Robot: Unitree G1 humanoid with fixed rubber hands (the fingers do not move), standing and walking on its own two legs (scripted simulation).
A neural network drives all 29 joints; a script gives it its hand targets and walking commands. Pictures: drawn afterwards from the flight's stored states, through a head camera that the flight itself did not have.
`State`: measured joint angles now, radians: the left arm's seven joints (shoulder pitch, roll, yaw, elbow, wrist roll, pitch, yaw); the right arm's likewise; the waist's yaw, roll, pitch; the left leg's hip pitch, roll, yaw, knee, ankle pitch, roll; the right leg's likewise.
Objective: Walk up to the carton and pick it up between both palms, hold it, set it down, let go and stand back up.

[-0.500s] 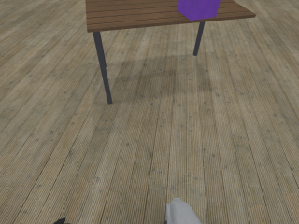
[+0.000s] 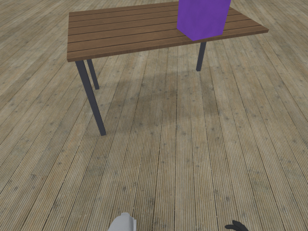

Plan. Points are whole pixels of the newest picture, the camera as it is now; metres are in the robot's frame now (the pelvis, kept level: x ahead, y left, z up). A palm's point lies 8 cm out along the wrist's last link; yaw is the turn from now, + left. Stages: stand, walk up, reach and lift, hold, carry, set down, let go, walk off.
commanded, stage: walk up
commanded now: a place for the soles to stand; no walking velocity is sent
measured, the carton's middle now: (202, 9) +1.26 -0.22 +0.09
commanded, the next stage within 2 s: none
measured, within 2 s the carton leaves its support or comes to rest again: neither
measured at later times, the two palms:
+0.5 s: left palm (115, 143) +0.43 +0.18 -0.10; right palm out of the picture +0.17 -0.28 -0.15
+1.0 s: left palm (106, 148) +0.44 +0.22 -0.15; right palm (231, 123) +0.55 -0.28 -0.11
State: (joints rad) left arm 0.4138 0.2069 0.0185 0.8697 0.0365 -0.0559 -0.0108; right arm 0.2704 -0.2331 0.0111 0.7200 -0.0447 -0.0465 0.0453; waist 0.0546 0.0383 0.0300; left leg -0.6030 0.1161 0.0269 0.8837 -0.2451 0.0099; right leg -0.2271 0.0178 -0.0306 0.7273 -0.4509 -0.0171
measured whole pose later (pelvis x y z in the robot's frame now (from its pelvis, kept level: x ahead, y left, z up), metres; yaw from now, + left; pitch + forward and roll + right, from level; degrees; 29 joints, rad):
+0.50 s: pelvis +0.25 -0.04 -0.01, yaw -9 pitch -4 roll +2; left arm 0.19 0.22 0.03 0.73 0.05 -0.06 -0.05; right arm 0.50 -0.26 -0.01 0.88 -0.06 -0.04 0.00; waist -0.05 0.00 0.06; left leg -0.12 0.17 0.14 0.81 -0.56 -0.02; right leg -0.52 -0.05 -0.06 0.77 -0.16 -0.03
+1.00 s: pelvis +0.46 -0.03 -0.01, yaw -1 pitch -4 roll +1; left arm 0.42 0.27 0.01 0.91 0.05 0.00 -0.02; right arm 0.31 -0.19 -0.04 0.72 -0.02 -0.06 0.01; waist 0.03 -0.06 0.06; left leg -0.45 0.04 0.08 0.83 -0.30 0.02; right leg -0.27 -0.09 -0.09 1.06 -0.58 -0.01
